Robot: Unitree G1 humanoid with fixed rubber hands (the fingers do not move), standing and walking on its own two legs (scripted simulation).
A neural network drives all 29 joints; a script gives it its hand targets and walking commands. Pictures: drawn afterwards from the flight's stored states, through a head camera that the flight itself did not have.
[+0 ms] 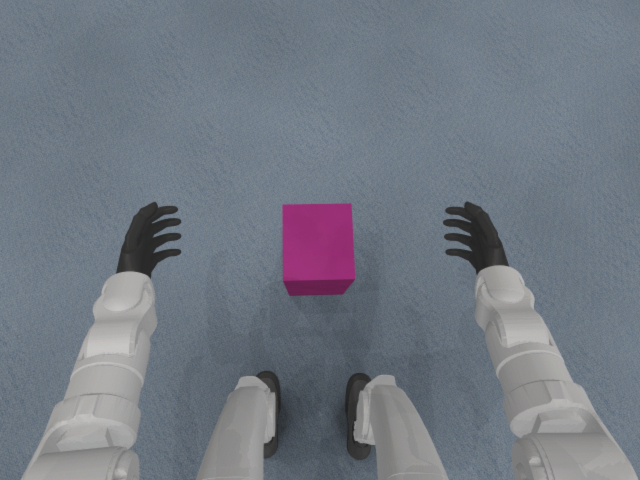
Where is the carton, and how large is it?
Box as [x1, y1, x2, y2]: [282, 203, 354, 295]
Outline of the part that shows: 351,203 282,205 283,281 289,295 340,294 343,293 354,279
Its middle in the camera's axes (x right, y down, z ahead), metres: -0.01 +0.03 +0.96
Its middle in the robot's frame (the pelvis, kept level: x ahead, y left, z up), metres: +0.48 +0.00 -0.56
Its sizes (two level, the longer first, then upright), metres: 0.165 0.149 0.293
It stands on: the floor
